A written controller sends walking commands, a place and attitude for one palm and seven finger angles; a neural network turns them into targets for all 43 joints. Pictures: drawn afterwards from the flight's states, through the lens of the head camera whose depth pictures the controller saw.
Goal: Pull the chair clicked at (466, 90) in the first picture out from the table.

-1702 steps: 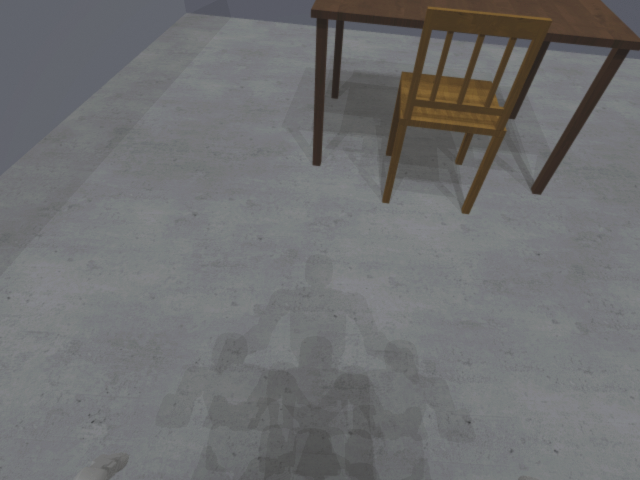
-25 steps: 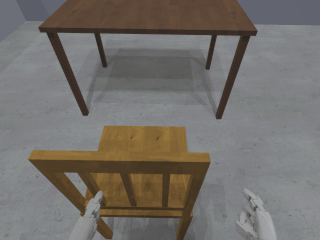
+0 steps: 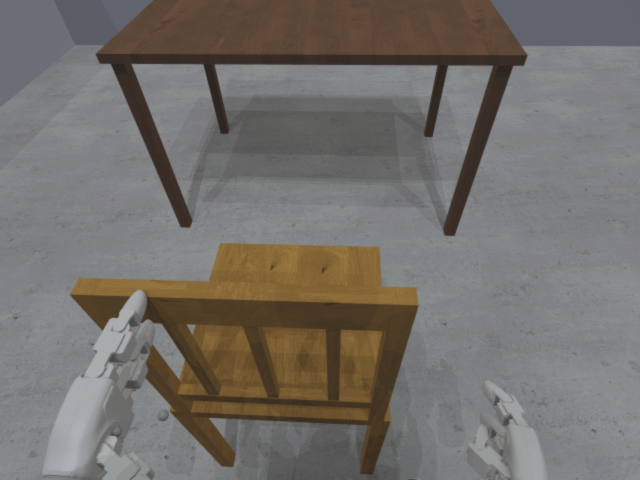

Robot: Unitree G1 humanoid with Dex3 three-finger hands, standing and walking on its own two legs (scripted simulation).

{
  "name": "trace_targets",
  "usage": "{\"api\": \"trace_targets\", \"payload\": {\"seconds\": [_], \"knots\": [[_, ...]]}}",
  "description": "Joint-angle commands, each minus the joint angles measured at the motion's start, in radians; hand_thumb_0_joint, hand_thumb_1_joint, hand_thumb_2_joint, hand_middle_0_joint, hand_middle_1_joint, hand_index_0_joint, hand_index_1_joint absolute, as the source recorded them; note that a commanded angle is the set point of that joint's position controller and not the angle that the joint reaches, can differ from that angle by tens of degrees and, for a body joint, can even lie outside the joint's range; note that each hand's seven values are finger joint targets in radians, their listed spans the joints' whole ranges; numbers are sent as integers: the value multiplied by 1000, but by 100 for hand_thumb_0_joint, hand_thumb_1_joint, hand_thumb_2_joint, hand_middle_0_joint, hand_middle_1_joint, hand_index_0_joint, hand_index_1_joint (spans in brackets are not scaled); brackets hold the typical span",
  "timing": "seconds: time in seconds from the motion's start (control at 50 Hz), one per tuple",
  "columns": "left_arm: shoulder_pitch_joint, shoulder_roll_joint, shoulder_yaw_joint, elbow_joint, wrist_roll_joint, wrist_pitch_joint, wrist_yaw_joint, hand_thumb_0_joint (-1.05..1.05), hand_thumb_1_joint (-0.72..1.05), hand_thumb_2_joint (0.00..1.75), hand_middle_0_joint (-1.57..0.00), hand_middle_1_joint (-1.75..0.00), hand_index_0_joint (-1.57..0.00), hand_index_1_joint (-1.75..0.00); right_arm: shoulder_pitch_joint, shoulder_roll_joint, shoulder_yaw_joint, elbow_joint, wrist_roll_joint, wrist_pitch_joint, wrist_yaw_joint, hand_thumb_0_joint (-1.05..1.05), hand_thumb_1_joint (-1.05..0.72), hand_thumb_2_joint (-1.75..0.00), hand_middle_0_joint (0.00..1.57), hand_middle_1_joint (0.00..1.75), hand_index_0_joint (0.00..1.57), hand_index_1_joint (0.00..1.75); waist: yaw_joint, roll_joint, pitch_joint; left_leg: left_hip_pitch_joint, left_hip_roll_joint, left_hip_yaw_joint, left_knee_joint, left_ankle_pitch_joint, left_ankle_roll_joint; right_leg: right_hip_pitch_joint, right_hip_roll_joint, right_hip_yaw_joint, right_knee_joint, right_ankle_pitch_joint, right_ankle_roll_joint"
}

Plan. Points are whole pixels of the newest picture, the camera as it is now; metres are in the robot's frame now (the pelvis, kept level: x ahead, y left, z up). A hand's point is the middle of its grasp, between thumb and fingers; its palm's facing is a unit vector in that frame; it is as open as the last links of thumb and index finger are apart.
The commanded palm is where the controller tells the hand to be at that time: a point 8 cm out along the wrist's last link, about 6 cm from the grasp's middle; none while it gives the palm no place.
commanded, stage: draw the hand back to the body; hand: left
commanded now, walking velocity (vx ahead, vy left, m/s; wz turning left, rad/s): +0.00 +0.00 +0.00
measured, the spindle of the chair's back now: (264, 361) +0.30 +0.11 -0.06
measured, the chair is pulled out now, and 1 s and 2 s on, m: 0.66 0.66 0.66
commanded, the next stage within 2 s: step back with the hand held close in 1.08 s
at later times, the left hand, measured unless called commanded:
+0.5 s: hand (52, 336) +0.20 +0.24 +0.19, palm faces +0.40 -0.81 -0.43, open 12.3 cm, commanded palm +0.15 +0.28 +0.21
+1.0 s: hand (37, 286) +0.24 +0.26 +0.21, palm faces +0.44 -0.79 -0.43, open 7.5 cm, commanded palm +0.18 +0.30 +0.24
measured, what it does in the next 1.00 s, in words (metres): rises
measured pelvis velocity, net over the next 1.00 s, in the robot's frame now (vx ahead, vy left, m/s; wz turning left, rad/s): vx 0.04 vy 0.00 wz -0.02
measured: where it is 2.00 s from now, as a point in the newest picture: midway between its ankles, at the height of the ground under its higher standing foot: outside the picture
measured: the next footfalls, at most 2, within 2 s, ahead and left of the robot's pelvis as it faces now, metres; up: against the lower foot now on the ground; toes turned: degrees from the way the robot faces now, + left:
none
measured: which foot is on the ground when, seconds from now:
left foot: down 0.00-1.00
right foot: down 0.00-1.00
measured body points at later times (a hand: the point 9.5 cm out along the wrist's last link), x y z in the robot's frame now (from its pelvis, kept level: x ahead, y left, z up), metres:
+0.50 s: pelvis +0.02 +0.00 +0.05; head +0.00 -0.02 +0.50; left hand +0.17 +0.28 +0.21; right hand +0.21 -0.22 -0.03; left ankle -0.01 +0.14 -0.68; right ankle +0.04 -0.14 -0.68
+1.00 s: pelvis +0.04 +0.00 +0.06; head +0.03 -0.02 +0.51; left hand +0.21 +0.30 +0.23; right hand +0.22 -0.23 -0.03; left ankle -0.01 +0.14 -0.68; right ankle +0.04 -0.14 -0.68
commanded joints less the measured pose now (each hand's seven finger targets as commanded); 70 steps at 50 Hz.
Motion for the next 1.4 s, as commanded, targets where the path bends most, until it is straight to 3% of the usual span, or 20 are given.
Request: {"api": "trace_targets", "payload": {"seconds": [0.0, 0.02, 0.04, 0.06, 0.16, 0.26, 0.38, 0.58, 0.68, 0.8, 0.86, 0.94, 1.14, 1.18, 1.2, 1.22, 1.24, 1.28, 1.34, 1.38], "knots": [[-19, 297, 201, -264, 137, 32, 164, 0, -33, 31, -3, -5, -3, -5, -87, -119, -37, -167, -32, -46, -38, 0, -90, -90, 20, 30, 20, 30, 68, -20, -98, 56, -1, 28, -261, 176, 38, 272, 2, 81, -283, 11, -53], [1, 192, 136, -296, 155, 67, 223, 0, -30, 32, -4, -5, -4, -5, -79, -102, -26, -182, -38, -35, -37, 0, -90, -90, 20, 30, 20, 30, 35, -10, -52, 81, -5, 32, -283, 188, 35, 270, -5, 59, -297, 48, -53], [-14, 206, 153, -296, 164, 91, 256, 0, -26, 34, -4, -6, -4, -6, -74, -106, -29, -172, -36, -32, -38, 0, -90, -90, 20, 30, 20, 30, 35, -25, -46, 87, 0, 25, -290, 194, 31, 282, -3, 53, -307, 55, -53], [-14, 155, 110, -272, 173, 105, 273, 0, -22, 36, -4, -7, -4, -7, -91, -99, -18, -164, -39, -24, -37, 0, -90, -90, 20, 30, 20, 30, 25, -8, 12, 99, 2, 29, -305, 191, 32, 280, -2, 45, -321, 54, -51], [-96, 177, 123, -229, 198, 115, 318, 0, -4, 44, -7, -10, -7, -10, -113, -119, -15, -140, -44, -7, -38, 0, -90, -90, 20, 30, 20, 30, 22, -41, 101, 179, 9, 25, -366, 183, 40, 302, 1, 36, -414, 33, -46], [-152, 215, 169, -241, 211, 95, 334, 0, 14, 53, -10, -14, -10, -14, -128, -131, -15, -121, -51, -15, -30, 0, -90, -90, 20, 30, 20, 30, 34, 22, 99, 253, 4, 17, -450, 198, 40, 364, 1, 30, -438, 70, -48], [-158, 254, 251, -269, 209, 78, 341, 0, 36, 64, -13, -19, -13, -19, -141, -128, -17, -91, -58, -24, -19, 0, -90, -90, 20, 30, 20, 30, 47, 20, 54, 335, 4, 18, -513, 325, 40, 463, 3, 31, -459, 212, -49], [-245, 275, 343, -198, 197, 75, 330, 0, 72, 81, -18, -26, -18, -26, -153, -136, -27, -50, -62, 6, -3, 0, -90, -90, 20, 30, 20, 30, 47, -37, 89, 408, 13, 28, -573, 443, 45, 521, 9, 36, -510, 334, -43], [-301, 320, 404, -238, 195, 67, 333, 0, 90, 90, -20, -30, -20, -30, -155, -137, -28, -35, -67, 8, 4, 0, -90, -90, 20, 30, 20, 30, 55, 18, 40, 459, 13, 34, -590, 531, 42, 569, 5, 37, -516, 404, -45], [-260, 254, 348, -144, 191, 87, 314, 0, 90, 90, -20, -30, -20, -30, -162, -143, -40, -32, -64, 42, 14, 0, -90, -90, 20, 30, 20, 30, 46, -66, 90, 453, 17, 45, -601, 527, 50, 559, 9, 33, -541, 416, -36], [-284, 293, 372, -218, 197, 77, 317, 0, 90, 90, -20, -30, -20, -30, -166, -141, -39, -38, -67, 38, 14, 0, -90, -90, 20, 30, 20, 30, 56, 8, 48, 476, 13, 49, -604, 544, 50, 580, 3, 40, -545, 427, -41], [-288, 324, 398, -270, 198, 78, 324, 0, 90, 90, -20, -30, -20, -30, -171, -145, -40, -38, -69, 32, 14, 0, -90, -90, 20, 30, 20, 30, 54, 35, -7, 502, 14, 47, -603, 577, 44, 610, 3, 46, -540, 450, -43], [-295, 276, 368, -187, 198, 99, 320, 0, 90, 90, -20, -30, -20, -30, -175, -148, -40, -34, -63, 44, 15, 0, -90, -90, 20, 30, 20, 30, 45, -2, 80, 477, 23, 46, -622, 532, 41, 570, 8, 33, -548, 392, -42], [-301, 238, 317, -195, 201, 93, 314, 0, 90, 90, -20, -30, -20, -30, -170, -144, -34, -36, -67, 45, 18, 0, -90, -90, 20, 30, 20, 30, 44, -16, 95, 473, 23, 44, -624, 544, 43, 560, 7, 26, -543, 399, -41], [-443, 411, 477, -260, 175, 34, 314, 0, 90, 90, -20, -30, -20, -30, -137, -156, -43, -72, -49, 69, 15, 0, -90, -90, 20, 30, 20, 30, 14, -37, 176, 430, 54, 41, -596, 498, 62, 457, -35, 147, -596, 518, -42], [-364, 340, 433, -173, 183, 27, 305, 0, 90, 90, -20, -30, -20, -30, -136, -145, -44, -47, -57, 79, 13, 0, -90, -90, 20, 30, 20, 30, 2, -86, 151, 430, 51, 26, -590, 488, 57, 479, -55, 141, -587, 554, -49], [-377, 358, 439, -204, 185, 24, 302, 0, 90, 90, -20, -30, -20, -30, -146, -152, -48, -61, -55, 83, 14, 0, -90, -90, 20, 30, 20, 30, 4, -67, 127, 437, 47, 30, -596, 478, 56, 481, -63, 157, -583, 563, -50], [-277, 286, 387, -186, 192, 21, 298, 0, 90, 90, -20, -30, -20, -30, -154, -148, -43, -69, -64, 96, 14, 0, -90, -90, 20, 30, 20, 30, 4, -41, 77, 455, 58, 26, -608, 578, 56, 512, -63, 130, -540, 610, -44], [-178, 294, 401, -239, 198, 19, 306, 0, 90, 90, -20, -30, -20, -30, -169, -149, -49, -91, -65, 113, 14, 0, -90, -90, 20, 30, 20, 30, 12, 35, -53, 505, 81, 19, -613, 727, 61, 552, -59, 105, -483, 630, -31], [-107, 306, 423, -270, 203, 13, 316, 0, 90, 90, -20, -30, -20, -30, -176, -133, -49, -103, -66, 126, 14, 0, -90, -90, 20, 30, 20, 30, 16, 27, -83, 498, 93, 9, -604, 802, 65, 556, -55, 88, -457, 634, -29]]}}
